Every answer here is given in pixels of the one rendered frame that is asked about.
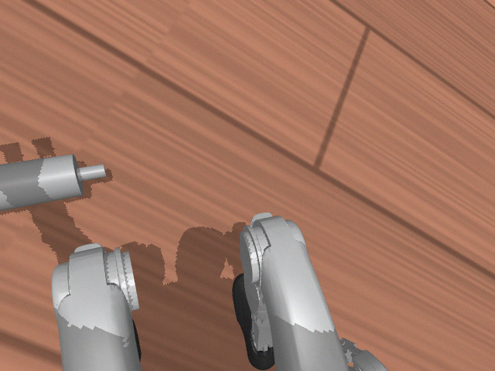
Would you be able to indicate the right robot hand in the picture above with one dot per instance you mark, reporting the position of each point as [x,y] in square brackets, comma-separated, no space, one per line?
[362,360]

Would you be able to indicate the right robot foot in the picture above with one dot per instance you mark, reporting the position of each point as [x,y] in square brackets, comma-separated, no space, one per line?
[258,359]

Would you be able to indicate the bottle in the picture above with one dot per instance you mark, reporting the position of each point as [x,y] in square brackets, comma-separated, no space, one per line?
[44,180]

